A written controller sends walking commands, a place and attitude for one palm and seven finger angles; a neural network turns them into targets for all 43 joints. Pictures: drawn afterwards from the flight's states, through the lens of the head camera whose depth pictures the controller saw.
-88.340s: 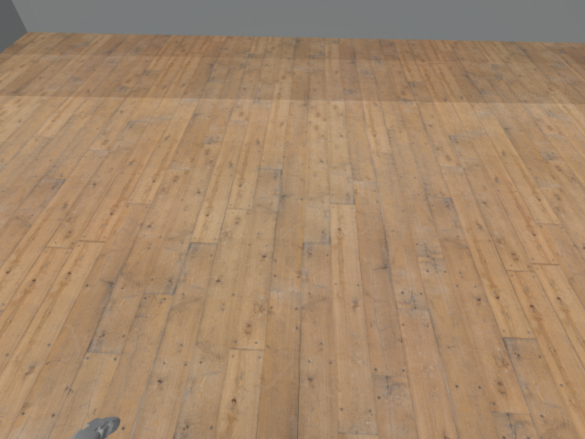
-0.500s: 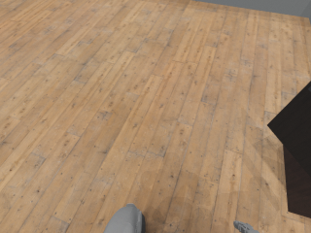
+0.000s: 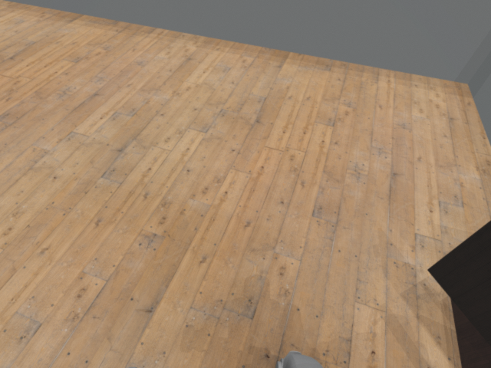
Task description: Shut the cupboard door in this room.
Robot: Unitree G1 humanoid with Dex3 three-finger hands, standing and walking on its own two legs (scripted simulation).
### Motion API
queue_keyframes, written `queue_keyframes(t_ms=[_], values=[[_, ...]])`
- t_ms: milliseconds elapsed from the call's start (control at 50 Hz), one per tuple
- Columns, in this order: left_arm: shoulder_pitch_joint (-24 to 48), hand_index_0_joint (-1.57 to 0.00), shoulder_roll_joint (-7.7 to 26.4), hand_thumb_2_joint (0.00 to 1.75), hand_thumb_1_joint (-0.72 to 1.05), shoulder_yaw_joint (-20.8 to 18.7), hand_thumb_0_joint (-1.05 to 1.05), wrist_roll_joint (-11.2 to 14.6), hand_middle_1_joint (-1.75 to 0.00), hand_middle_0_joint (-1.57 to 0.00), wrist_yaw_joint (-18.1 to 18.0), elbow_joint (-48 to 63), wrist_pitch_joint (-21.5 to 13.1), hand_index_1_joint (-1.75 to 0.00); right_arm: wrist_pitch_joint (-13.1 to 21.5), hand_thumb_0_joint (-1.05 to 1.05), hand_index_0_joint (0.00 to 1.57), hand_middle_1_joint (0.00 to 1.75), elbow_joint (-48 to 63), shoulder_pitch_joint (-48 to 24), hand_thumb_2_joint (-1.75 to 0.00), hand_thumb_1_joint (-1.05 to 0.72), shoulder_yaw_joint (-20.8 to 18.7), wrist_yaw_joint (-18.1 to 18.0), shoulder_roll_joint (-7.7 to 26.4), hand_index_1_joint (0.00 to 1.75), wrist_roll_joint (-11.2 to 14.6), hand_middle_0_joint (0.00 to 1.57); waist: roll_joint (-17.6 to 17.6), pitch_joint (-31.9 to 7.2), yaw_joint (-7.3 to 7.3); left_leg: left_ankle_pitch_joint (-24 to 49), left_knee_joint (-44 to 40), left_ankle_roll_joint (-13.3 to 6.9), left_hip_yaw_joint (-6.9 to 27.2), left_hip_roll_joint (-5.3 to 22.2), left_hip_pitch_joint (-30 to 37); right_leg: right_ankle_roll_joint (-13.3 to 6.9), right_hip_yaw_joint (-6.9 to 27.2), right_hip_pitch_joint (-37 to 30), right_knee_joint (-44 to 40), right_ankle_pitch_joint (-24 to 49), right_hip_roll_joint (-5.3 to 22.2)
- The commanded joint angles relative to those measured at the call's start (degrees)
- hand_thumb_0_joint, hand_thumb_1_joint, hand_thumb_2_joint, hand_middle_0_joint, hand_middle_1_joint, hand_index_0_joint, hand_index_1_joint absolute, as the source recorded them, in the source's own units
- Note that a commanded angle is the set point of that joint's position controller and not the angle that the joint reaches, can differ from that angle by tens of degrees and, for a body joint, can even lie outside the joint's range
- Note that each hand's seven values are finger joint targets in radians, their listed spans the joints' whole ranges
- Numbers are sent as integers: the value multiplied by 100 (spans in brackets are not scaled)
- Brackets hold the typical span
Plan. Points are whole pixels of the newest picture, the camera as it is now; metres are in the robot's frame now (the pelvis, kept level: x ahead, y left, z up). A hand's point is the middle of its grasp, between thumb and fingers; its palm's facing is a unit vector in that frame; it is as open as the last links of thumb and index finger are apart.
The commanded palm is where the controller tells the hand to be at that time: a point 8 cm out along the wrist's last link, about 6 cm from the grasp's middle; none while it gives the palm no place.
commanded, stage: turn to face it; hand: left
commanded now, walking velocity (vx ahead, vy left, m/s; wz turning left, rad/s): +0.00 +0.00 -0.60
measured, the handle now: out of the picture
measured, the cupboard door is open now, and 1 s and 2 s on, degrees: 39 39 39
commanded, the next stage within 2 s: take the last steps up to it in 1.72 s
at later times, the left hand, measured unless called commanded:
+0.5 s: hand (151, 351) +0.17 +0.18 -0.16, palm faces -0.19 -0.95 -0.23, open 7.4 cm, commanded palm none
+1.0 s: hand (198, 273) +0.32 +0.12 -0.15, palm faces -0.59 -0.76 -0.27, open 7.4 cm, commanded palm none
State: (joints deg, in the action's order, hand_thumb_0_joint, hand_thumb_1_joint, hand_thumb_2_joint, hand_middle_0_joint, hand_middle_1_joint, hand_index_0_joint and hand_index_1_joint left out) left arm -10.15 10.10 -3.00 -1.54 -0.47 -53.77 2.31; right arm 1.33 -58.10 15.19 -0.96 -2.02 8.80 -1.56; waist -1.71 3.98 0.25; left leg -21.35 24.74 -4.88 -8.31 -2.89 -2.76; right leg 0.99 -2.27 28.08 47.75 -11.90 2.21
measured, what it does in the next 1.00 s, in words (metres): steps on the spot, turning right: right foot, then left foot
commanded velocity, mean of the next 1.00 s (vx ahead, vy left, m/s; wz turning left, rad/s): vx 0.00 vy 0.00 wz -0.60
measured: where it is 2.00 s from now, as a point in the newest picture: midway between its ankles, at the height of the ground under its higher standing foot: outside the picture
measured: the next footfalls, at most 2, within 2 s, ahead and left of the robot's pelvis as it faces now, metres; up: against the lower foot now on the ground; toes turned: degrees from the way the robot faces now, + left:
right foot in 0.08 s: +0.10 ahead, -0.11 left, +0.00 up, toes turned -8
left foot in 0.58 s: +0.18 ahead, +0.12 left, +0.00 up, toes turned -20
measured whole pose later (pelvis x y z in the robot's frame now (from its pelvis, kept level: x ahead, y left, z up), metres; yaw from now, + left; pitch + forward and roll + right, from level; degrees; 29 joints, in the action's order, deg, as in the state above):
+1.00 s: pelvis +0.10 +0.01 -0.01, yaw -37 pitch +0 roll +0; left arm -7.6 15.0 -4.3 -1.6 2.2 -49.5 3.6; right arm -1.3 -53.0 15.5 -2.9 -0.8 14.2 -1.5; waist 1.5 5.2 -1.3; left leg -21.2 35.4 2.3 -14.6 9.6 -12.2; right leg 0.8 -4.6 16.9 35.3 -16.7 1.4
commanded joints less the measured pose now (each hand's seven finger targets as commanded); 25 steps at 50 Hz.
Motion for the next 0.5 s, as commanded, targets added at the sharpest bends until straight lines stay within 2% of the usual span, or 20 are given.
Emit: queue_keyframes(t_ms=[0, 20, 40, 60, 80, 100, 120, 140, 160, 180, 200, 220, 240, 280, 340, 400, 440, 480], values=[[-200, -20, 392, 90, 90, -132, 0, 24, -30, -20, 37, 356, -45, -30, -21, 0, 20, 30, 178, 257, -90, -90, -234, -137, 976, 30, -9, 20, 773, 42, 5, 5821, 237, -268, 560, 2059, 178, -210, -144, -314, -495, -494, -85], [-472, -20, 430, 90, 90, -153, 0, 18, -30, -20, 42, 305, -66, -30, -31, 0, 20, 30, 181, 198, -90, -90, -253, -140, 1031, 30, 11, 20, 785, -169, 127, 6024, 637, -198, 480, 2035, 236, -261, -167, -663, -767, -405, -153], [-863, -20, 524, 90, 90, -182, 0, 8, -30, -20, 39, 220, -102, -30, -36, 0, 20, 30, 235, 135, -90, -90, -291, -126, 1069, 30, 59, 20, 582, -356, 302, 6042, 1192, -72, 380, 1927, 112, -311, -198, -1168, -1168, 30, -227], [-1466, -20, 683, 90, 90, -243, 0, -17, -30, -20, 32, 66, -168, -30, -31, 0, 20, 30, 310, -25, -90, -90, -329, -113, 1128, 30, 122, 20, 277, -692, 605, 5361, 2263, 173, 181, 1559, -273, -491, 140, -1999, -1838, 1375, -34], [-1958, -20, 1201, 90, 90, -346, 0, -72, -30, -20, -28, -56, -271, -30, -12, 0, 20, 30, 465, -22, -90, -90, -340, -72, 888, 30, 199, 20, -1074, -1249, 670, 1916, 4118, 570, -197, 590, -1647, -1210, 2138, -3194, -2135, 4540, 1350], [-1888, -20, 1394, 90, 90, -334, 0, 58, -30, -20, -80, -95, -280, -30, -57, 0, 20, 30, 605, -45, -90, -90, -308, -59, 830, 30, 189, 20, -1187, -1268, 516, -1465, 5100, 722, 361, -9, -2510, -1898, 2989, -3445, -2414, 5945, 2079], [-1536, -20, 1226, 90, 90, -330, 0, 57, -30, -20, -147, 28, -244, -30, -125, 0, 20, 30, 626, -262, -90, -90, -282, -67, 756, 30, 149, 20, -928, -971, 469, -1323, 5219, 674, 1073, 271, -2858, -1912, 2894, -3291, -2467, 5244, 1885], [-1080, -20, 1000, 90, 90, -307, 0, 51, -30, -20, -189, 170, -206, -30, -159, 0, 20, 30, 581, -363, -90, -90, -309, -25, 680, 30, 113, 20, -703, -652, 353, -844, 5126, 659, 1149, 503, -2975, -1633, 2476, -2740, -2591, 4179, 1583], [-762, -20, 954, 90, 90, -277, 0, 57, -30, -20, -195, 248, -204, -30, -195, 0, 20, 30, 574, -453, -90, -90, -292, -2, 671, 30, 113, 20, -220, -500, 193, -583, 5006, 704, 1135, 597, -2874, -1535, 2257, -2258, -2667, 3650, 1415], [-544, -20, 937, 90, 90, -248, 0, 57, -30, -20, -185, 325, -219, -30, -268, 0, 20, 30, 566, -395, -90, -90, -286, 23, 625, 30, 105, 20, 79, -425, 31, -367, 4838, 752, 1134, 628, -2648, -1419, 2023, -1773, -2809, 3033, 1267], [-389, -20, 925, 90, 90, -254, 0, 43, -30, -20, -174, 374, -238, -30, -321, 0, 20, 30, 536, -225, -90, -90, -283, 48, 536, 30, 80, 20, 23, -450, -104, -166, 4653, 789, 1098, 623, -2550, -1295, 1829, -1566, -2911, 2541, 1114], [-344, -20, 933, 90, 90, -260, 0, 33, -30, -20, -157, 391, -243, -30, -353, 0, 20, 30, 525, -156, -90, -90, -283, 56, 536, 30, 65, 20, -52, -452, -141, -36, 4472, 821, 1059, 626, -2497, -1214, 1733, -1447, -2980, 2140, 1003], [-385, -20, 928, 90, 90, -277, 0, 20, -30, -20, -139, 355, -258, -30, -351, 0, 20, 30, 530, -138, -90, -90, -294, 71, 519, 30, 56, 20, -54, -526, -123, 110, 4277, 842, 1035, 609, -2501, -1118, 1688, -1521, -2969, 2018, 866], [-573, -20, 967, 90, 90, -297, 0, 27, -30, -20, -79, 316, -252, -30, -349, 0, 20, 30, 624, -281, -90, -90, -305, 67, 587, 30, 48, 20, -323, -579, -30, 213, 3951, 889, 1010, 580, -2656, -1050, 1731, -1702, -2926, 1977, 733], [-751, -20, 1025, 90, 90, -346, 0, -4, -30, -20, -54, 286, -238, -30, -288, 0, 20, 30, 813, -583, -90, -90, -305, 33, 626, 30, 76, 20, -482, -718, 94, -7, 3360, 946, 998, 562, -2831, -1138, 1989, -2196, -2697, 2513, 787], [-777, -20, 1138, 90, 90, -411, 0, -23, -30, -20, -41, 358, -187, -30, -231, 0, 20, 30, 978, -858, -90, -90, -284, 1, 650, 30, 112, 20, -708, -748, 177, -218, 2564, 963, 929, 474, -2604, -1229, 2238, -2238, -2450, 3025, 783], [-663, -20, 1215, 90, 90, -451, 0, -38, -30, -20, -45, 415, -153, -30, -196, 0, 20, 30, 1021, -836, -90, -90, -281, -5, 664, 30, 152, 20, -788, -756, 164, -297, 1988, 923, 910, 393, -2241, -1209, 2418, -2090, -2312, 3020, 799], [-461, -20, 1273, 90, 90, -477, 0, -19, -30, -20, -43, 497, -108, -30, -159, 0, 20, 30, 974, -593, -90, -90, -285, -27, 718, 30, 174, 20, -795, -775, 28, 69, 1148, 879, 892, 270, -1636, -1038, 2486, -1783, -2076, 2917, 655]])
